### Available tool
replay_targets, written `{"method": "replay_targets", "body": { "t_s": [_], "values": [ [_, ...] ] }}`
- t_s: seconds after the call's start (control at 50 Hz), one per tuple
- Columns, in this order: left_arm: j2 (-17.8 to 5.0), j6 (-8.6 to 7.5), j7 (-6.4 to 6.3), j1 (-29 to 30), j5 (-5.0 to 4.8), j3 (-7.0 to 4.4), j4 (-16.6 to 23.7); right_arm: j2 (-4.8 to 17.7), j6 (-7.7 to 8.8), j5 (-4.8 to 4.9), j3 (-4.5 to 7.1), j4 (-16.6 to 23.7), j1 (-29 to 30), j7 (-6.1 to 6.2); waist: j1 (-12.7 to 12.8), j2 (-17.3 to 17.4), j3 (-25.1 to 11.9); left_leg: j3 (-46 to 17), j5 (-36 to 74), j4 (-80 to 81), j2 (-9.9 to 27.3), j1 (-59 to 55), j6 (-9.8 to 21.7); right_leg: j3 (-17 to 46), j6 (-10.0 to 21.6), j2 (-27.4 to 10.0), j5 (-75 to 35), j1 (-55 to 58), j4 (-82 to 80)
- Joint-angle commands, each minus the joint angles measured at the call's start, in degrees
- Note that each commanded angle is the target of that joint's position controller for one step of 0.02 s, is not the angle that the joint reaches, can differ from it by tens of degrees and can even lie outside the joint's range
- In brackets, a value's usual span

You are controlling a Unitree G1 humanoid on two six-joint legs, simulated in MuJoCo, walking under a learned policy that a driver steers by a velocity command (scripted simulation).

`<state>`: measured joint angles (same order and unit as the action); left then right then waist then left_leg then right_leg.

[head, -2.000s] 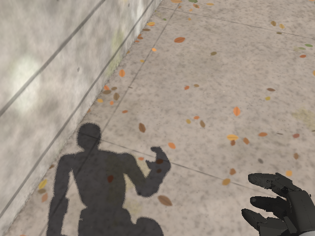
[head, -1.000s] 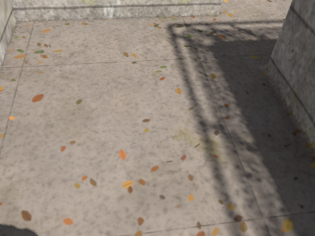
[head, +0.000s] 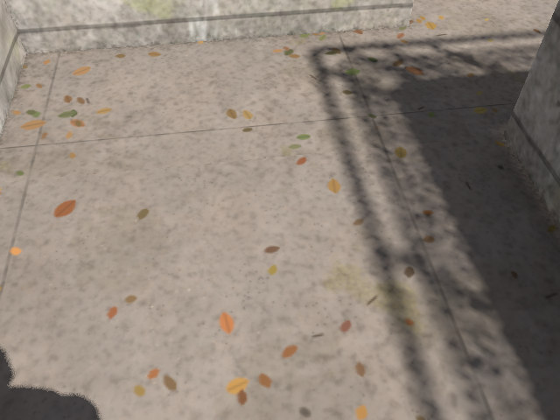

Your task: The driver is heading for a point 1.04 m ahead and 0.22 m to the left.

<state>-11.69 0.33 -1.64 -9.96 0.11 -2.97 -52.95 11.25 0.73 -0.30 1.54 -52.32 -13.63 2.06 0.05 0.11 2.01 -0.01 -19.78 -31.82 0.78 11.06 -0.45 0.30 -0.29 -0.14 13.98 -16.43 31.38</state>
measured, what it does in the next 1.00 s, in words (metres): walks ahead: left foot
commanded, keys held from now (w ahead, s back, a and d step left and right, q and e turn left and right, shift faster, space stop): no key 0.14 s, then w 0.38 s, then w+q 0.48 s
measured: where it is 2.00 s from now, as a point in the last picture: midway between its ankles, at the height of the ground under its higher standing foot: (218, 288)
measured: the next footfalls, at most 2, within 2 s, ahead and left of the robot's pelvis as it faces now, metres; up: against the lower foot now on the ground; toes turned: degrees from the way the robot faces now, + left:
left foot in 0.86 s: +0.44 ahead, +0.12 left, +0.00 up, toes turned +10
right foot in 1.36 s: +0.76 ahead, +0.02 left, +0.00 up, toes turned +24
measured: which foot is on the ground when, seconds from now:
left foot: down 0.00-0.38, up 0.40-0.84, down 0.86-1.00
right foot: down 0.00-0.86, up 0.88-1.00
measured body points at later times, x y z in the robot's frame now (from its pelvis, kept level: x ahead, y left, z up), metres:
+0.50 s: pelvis +0.08 -0.03 +0.01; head +0.09 -0.04 +0.46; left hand +0.08 +0.23 -0.13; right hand +0.14 -0.30 -0.14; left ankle +0.02 +0.11 -0.65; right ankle +0.04 -0.12 -0.73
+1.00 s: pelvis +0.34 +0.05 +0.00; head +0.37 +0.06 +0.45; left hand +0.37 +0.32 -0.13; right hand +0.52 -0.19 -0.12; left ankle +0.40 +0.12 -0.73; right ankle +0.28 -0.13 -0.63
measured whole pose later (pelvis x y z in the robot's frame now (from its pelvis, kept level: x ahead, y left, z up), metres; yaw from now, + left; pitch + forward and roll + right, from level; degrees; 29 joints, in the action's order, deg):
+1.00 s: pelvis +0.34 +0.05 +0.00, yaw +12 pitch +1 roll +0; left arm -14.7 -7.9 -0.4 -13.0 -0.8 -2.1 -53.0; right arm 14.5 4.0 0.4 4.0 -48.0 -10.1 -2.3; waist -0.2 -0.8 3.0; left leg 1.1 -7.8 -27.0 -6.4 20.0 6.3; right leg 2.9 1.4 -3.4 19.0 -23.8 71.6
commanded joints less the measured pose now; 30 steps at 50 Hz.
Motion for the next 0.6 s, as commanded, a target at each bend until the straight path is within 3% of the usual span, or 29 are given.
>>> {"method": "replay_targets", "body": {
  "t_s": [0.02,0.14,0.16,0.18,0.22,0.26,0.28,0.32,0.36,0.38,0.4,0.42,0.44,0.48,0.52,0.56,0.6],
  "values": [
    [-5.42,-0.29,-0.48,0.25,-0.13,-1.09,1.10,6.00,0.32,0.06,1.40,1.06,-2.25,0.18,-0.17,-0.28,-3.01,-1.56,14.29,6.07,1.59,3.50,1.31,2.09,2.23,-1.81,-15.63,7.05,-2.82],
    [-5.60,0.16,-0.84,0.95,-0.21,-1.10,-1.76,5.68,0.18,0.04,1.39,-1.08,-2.37,0.25,-0.02,0.17,-2.02,-1.11,13.91,7.20,1.25,3.08,1.19,1.97,2.03,-1.81,-14.80,7.62,-3.59],
    [-5.10,0.26,-0.81,-0.05,-0.26,-1.01,-2.84,5.44,0.07,0.13,1.42,-2.12,-3.81,0.26,-0.13,0.53,-3.13,-0.69,7.46,7.91,0.81,2.44,1.53,0.83,2.11,-0.82,-8.29,7.94,-3.30],
    [-5.41,0.37,-0.79,-0.54,-0.67,-1.22,-3.53,6.43,-0.11,0.54,1.80,-2.57,-4.31,0.34,-0.14,1.73,-2.03,-1.28,-2.69,8.61,0.76,3.29,2.83,-0.98,2.40,0.93,3.05,6.38,-1.67],
    [-5.73,-0.31,-0.66,1.41,-1.04,-1.37,-3.07,8.46,0.13,1.20,2.41,-2.23,-4.92,0.57,-1.05,4.78,3.51,-7.68,-21.82,12.95,4.77,5.26,6.63,-2.30,2.87,2.24,18.04,-2.20,1.74],
    [-3.88,-2.43,0.12,4.71,-1.66,-0.95,-1.64,11.72,1.50,1.90,3.41,-2.82,-7.40,0.57,-2.20,10.26,7.97,-20.79,-29.23,20.32,14.20,3.15,11.88,-4.19,3.09,2.06,12.44,-9.97,10.25],
    [-3.58,-3.47,0.64,5.84,-1.76,-0.80,-1.11,12.22,2.23,2.03,3.66,-2.90,-6.96,0.51,-2.13,10.81,9.95,-24.93,-26.81,21.83,17.44,4.05,13.72,-2.20,3.90,-0.09,10.29,-11.43,12.41],
    [-3.60,-4.86,1.56,3.45,-2.19,-0.88,-1.95,10.82,3.16,1.92,3.34,-2.18,-3.89,0.01,0.30,9.58,9.34,-21.39,-17.73,19.34,16.57,3.42,12.46,-2.04,5.57,-1.27,11.36,-8.54,7.27],
    [-4.70,-5.19,1.89,-7.03,-1.96,-1.86,-6.77,9.97,3.09,2.26,3.13,-0.99,0.29,-0.63,4.99,6.41,5.26,-11.54,-8.24,11.86,9.82,11.20,8.35,-3.72,5.64,1.46,4.09,10.77,-2.65],
    [-8.12,-5.24,1.77,-14.14,-1.51,-3.06,-8.69,8.00,3.41,1.83,2.50,0.25,2.55,-0.81,7.65,-1.16,2.31,-4.39,2.07,-2.62,4.58,16.84,5.09,6.52,7.41,-4.17,5.14,19.22,-7.74],
    [-15.24,-5.47,2.21,-21.34,-1.65,-4.73,-9.94,5.13,4.25,1.83,1.94,2.70,2.72,-0.53,8.84,-18.09,-1.44,3.32,-2.72,-22.60,-3.19,27.82,0.94,31.35,15.58,-16.92,11.00,27.59,-18.25],
    [-11.29,-6.31,2.63,-19.78,-0.50,-2.98,-9.41,6.93,5.00,2.58,2.42,3.44,4.28,-0.53,7.59,-14.10,-1.14,-3.74,-11.90,-34.86,-2.44,33.90,1.58,41.94,18.93,-21.97,12.10,26.72,-21.94],
    [-8.12,-6.91,2.55,-15.06,-0.46,-1.81,-8.07,7.45,5.50,3.56,2.61,3.23,3.31,-1.07,4.83,-8.71,2.11,-5.91,-8.26,-40.10,0.83,37.72,3.35,36.28,17.61,-21.56,11.15,25.15,-20.90],
    [-6.65,-7.21,2.81,-10.20,-0.58,-0.83,-6.21,7.30,5.94,2.88,2.82,2.14,2.81,-1.59,2.44,-3.30,3.24,-4.78,2.22,-37.28,4.97,37.85,5.15,23.91,13.52,-17.13,4.36,22.24,-21.72],
    [-4.50,-6.55,2.64,-11.32,-0.31,0.21,-6.61,7.31,5.54,1.93,3.35,2.11,3.55,-2.14,1.89,-4.16,2.32,-2.85,7.45,-31.85,6.48,33.64,4.40,15.02,10.94,-13.41,-6.94,20.17,-22.56],
    [-5.58,-5.98,1.85,-13.65,0.04,0.26,-7.28,5.33,4.59,1.88,2.97,2.29,4.68,-2.75,2.12,-4.33,2.13,-0.93,10.33,-28.19,6.26,33.78,2.80,9.13,10.60,-12.32,-14.47,20.01,-23.05],
    [-7.23,-5.76,1.07,-13.84,0.50,0.15,-7.21,3.83,3.97,1.85,2.23,4.36,9.65,-2.90,2.85,-3.41,3.68,-0.31,14.15,-20.92,5.83,33.85,1.78,5.27,10.34,-11.92,-16.55,17.45,-24.40]
  ]
}}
